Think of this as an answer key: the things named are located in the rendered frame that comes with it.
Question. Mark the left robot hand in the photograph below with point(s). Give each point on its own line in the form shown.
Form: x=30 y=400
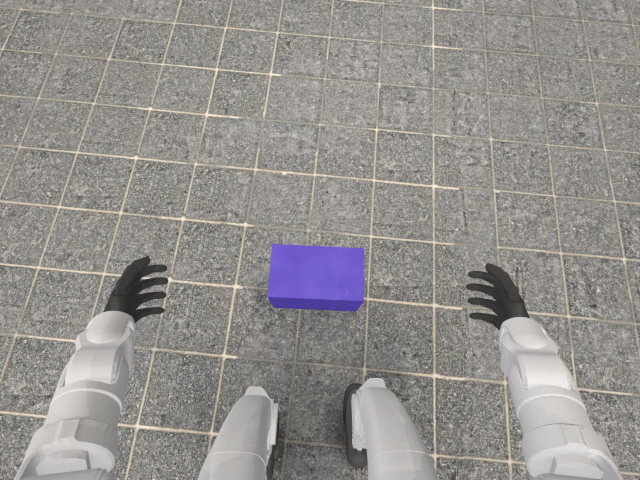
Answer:
x=126 y=298

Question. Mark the right robot hand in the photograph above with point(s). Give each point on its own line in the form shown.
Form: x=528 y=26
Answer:
x=508 y=302

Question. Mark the robot left shin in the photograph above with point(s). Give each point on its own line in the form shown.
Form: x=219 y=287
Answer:
x=255 y=390

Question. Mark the robot left forearm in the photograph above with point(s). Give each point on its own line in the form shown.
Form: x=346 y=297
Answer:
x=79 y=432

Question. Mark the robot right foot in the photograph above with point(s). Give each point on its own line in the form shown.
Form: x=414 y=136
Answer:
x=356 y=457

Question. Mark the carton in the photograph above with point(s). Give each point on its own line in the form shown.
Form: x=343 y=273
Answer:
x=316 y=277

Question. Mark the robot right forearm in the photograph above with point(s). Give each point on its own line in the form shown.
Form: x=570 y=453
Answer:
x=558 y=437

